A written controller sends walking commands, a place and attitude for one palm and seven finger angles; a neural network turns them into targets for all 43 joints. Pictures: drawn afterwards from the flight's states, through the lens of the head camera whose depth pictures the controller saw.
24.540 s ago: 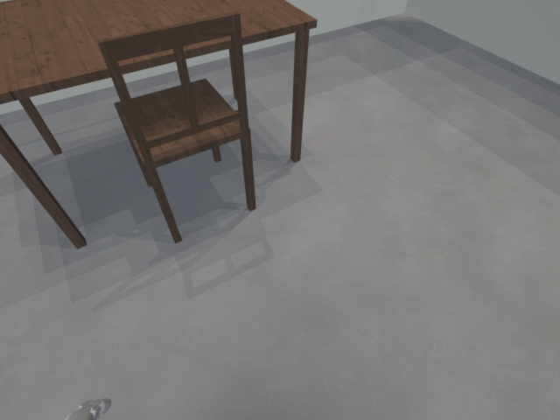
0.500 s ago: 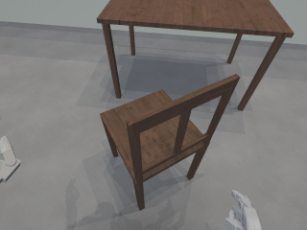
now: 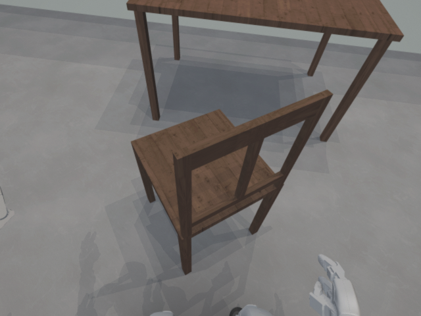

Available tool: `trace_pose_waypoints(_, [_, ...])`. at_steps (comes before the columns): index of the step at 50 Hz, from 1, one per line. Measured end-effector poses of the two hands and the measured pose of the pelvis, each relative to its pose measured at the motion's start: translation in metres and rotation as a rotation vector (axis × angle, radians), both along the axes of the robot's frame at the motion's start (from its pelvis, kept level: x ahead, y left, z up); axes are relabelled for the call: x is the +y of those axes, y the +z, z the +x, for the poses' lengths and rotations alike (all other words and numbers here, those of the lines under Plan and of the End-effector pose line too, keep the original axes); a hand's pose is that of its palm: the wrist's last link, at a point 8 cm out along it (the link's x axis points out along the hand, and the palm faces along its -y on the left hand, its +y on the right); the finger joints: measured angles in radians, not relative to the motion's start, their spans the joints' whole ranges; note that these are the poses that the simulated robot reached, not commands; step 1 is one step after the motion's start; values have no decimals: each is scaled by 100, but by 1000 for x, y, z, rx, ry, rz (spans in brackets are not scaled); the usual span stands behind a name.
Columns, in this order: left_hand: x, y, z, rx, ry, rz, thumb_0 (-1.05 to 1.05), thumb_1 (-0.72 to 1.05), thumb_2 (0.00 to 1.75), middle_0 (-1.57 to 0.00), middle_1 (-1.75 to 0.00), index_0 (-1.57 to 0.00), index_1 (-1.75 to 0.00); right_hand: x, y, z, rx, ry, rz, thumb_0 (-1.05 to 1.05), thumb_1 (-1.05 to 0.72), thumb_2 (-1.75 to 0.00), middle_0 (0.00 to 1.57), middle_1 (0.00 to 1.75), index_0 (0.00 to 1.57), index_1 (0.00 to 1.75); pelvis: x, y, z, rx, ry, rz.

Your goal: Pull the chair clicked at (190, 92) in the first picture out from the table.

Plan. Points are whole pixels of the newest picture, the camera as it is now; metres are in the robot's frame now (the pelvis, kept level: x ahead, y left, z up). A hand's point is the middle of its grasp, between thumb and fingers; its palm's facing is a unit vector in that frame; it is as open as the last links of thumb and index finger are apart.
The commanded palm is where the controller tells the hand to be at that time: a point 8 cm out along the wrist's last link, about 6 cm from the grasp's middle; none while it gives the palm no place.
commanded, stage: step back with the hand held close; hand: left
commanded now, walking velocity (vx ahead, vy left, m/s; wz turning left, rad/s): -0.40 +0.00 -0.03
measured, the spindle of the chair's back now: (247, 170) +0.47 -0.08 -0.08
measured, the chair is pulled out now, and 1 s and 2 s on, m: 0.65 0.65 0.65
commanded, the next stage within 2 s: stop stepping back and stand still in 0.70 s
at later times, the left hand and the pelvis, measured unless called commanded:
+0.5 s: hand out of the picture +0.16 +0.25 +0.19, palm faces +0.43 -0.78 -0.46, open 7.4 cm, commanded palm +0.09 +0.28 +0.19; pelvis -0.05 -0.01 +0.02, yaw -1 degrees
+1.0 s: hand out of the picture +0.04 +0.19 +0.16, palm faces +0.33 -0.78 -0.53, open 7.4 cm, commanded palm -0.02 +0.23 +0.19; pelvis -0.17 -0.06 +0.01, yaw -1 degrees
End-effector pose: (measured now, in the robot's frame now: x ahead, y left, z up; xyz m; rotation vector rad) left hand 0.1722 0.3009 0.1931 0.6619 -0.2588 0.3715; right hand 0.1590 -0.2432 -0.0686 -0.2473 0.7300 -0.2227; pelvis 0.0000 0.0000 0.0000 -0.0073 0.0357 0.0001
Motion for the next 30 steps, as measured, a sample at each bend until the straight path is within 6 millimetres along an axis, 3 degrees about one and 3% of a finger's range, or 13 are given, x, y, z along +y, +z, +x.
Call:
trace_pose_waypoints(7, [-13,1,-10,-65,18,-13,1,88,90,-21,-30,-21,-30,1,-10,7,-17,52,34,1,-90,-90,20,30,20,30,-15,-7,-3,-8,9,-4])
trace_pose_waypoints(11, [-23,-2,-15,-59,-15,-59,1,88,90,-21,-30,-21,-30,-3,-9,2,12,57,26,1,-90,-90,20,30,20,30,-15,-3,-13,4,28,-4])
trace_pose_waypoints(17, [-6,-8,-35,7,-36,-21,1,88,90,-21,-30,-21,-30,-1,4,-17,22,35,-18,1,-90,-90,20,30,20,30,-6,0,-30,14,32,-5])
trace_pose_waypoints(21, [1,0,-48,-5,0,-47,1,88,90,-21,-30,-21,-30,4,12,-32,6,43,-9,1,-90,-90,20,30,20,30,-8,9,-38,26,19,-33])
trace_pose_waypoints(25, [-11,10,-55,-60,-20,-81,1,88,90,-21,-30,-21,-30,7,14,-48,4,72,20,1,-90,-90,20,30,20,30,-14,15,-50,32,-13,-40])
trace_pose_waypoints(30, [-40,14,-58,-34,-98,-48,1,89,90,-21,-30,-20,-30,-2,7,-67,-25,82,65,1,-90,-90,20,30,20,30,-29,12,-76,39,-43,-22])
